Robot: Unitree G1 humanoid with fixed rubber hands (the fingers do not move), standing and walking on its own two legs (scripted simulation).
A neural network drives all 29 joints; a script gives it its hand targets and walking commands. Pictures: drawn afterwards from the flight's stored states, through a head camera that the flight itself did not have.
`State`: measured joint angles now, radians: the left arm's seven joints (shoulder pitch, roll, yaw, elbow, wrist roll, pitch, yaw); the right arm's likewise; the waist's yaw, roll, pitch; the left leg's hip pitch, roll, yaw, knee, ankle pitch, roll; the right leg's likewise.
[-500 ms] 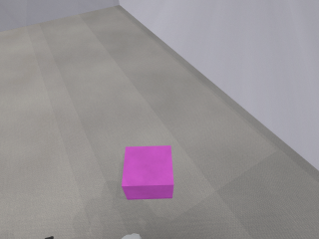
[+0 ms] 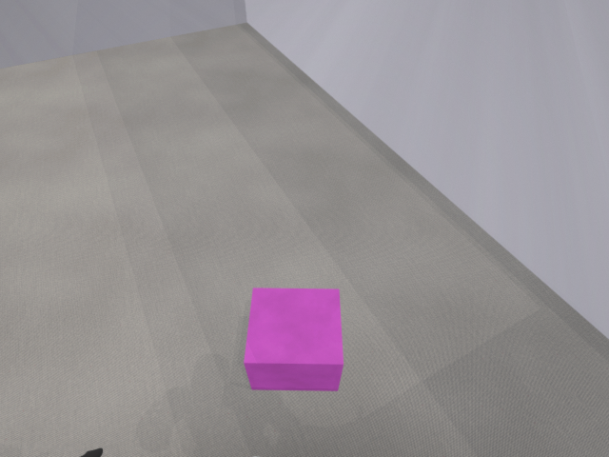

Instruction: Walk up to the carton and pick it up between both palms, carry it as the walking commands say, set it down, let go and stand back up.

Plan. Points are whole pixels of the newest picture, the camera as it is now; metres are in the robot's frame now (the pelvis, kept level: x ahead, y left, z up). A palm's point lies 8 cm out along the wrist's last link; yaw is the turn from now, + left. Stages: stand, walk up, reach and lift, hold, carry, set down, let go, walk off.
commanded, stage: walk up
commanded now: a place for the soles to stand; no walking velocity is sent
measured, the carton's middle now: (295, 339) +0.58 +0.06 -0.63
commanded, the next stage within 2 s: none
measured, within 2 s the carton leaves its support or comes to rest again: neither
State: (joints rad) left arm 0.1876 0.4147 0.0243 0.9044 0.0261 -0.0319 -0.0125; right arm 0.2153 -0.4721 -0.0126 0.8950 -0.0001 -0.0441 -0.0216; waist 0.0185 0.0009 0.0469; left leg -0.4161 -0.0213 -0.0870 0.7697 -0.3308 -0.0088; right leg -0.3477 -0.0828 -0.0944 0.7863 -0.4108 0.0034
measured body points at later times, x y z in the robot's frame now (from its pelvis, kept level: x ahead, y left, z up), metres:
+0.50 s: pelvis +0.01 +0.01 +0.01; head +0.01 +0.01 +0.46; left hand +0.07 +0.34 -0.10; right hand +0.11 -0.33 -0.09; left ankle +0.05 +0.15 -0.68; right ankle +0.01 -0.13 -0.71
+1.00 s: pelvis +0.05 +0.05 +0.00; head +0.07 +0.05 +0.45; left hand +0.07 +0.39 -0.12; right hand +0.14 -0.28 -0.11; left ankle +0.12 +0.20 -0.70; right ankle +0.06 -0.08 -0.71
